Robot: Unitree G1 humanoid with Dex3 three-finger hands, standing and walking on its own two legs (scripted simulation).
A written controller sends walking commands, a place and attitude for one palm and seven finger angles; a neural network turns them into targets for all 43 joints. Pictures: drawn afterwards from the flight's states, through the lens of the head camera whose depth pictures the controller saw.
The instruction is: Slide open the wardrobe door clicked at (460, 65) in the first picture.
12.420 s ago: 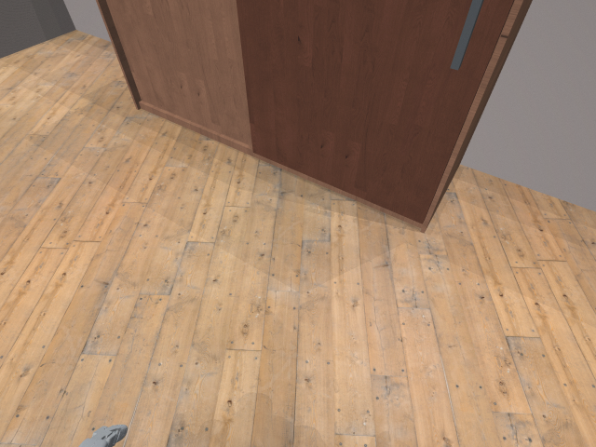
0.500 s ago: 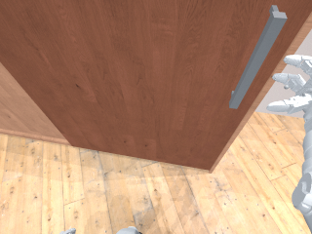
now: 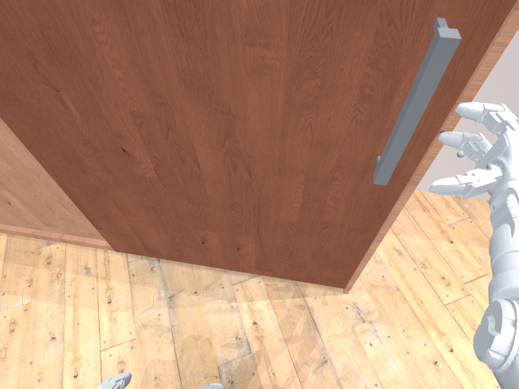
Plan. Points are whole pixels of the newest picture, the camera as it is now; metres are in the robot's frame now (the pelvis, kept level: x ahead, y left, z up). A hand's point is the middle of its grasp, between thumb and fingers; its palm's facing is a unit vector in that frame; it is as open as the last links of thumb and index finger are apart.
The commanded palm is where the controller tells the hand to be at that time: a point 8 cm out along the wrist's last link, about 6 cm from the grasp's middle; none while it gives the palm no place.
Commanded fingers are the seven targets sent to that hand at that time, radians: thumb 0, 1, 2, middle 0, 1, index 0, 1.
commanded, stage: move the hooked fingers beside the handle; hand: right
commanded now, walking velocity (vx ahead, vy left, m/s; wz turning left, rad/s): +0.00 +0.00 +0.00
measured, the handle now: (405, 115) +0.53 -0.16 +0.14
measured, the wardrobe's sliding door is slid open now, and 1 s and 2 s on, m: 0.00 0.00 0.00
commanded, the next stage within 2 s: feel for the door with the fingertips in 0.20 s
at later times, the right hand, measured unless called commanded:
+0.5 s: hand (452, 152) +0.46 -0.22 +0.13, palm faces +0.02 +1.00 +0.01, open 14.0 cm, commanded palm +0.44 -0.27 +0.13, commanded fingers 0.00 0.50 -0.30 0.30 1.20 0.30 1.20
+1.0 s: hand (444, 144) +0.48 -0.22 +0.13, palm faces +0.04 +1.00 +0.01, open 13.9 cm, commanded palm +0.46 -0.25 +0.13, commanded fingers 0.00 0.50 -0.30 0.30 1.20 0.30 1.20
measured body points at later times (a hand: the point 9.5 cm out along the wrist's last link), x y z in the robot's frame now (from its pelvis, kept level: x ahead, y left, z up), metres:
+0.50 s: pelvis -0.01 +0.01 +0.00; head +0.06 +0.00 +0.44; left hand +0.04 +0.28 -0.11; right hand +0.45 -0.28 +0.13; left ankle +0.02 +0.13 -0.72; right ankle -0.03 -0.11 -0.72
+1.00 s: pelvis +0.00 +0.00 +0.00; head +0.07 -0.01 +0.44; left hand +0.04 +0.26 -0.12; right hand +0.47 -0.27 +0.13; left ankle +0.02 +0.13 -0.72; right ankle -0.03 -0.11 -0.72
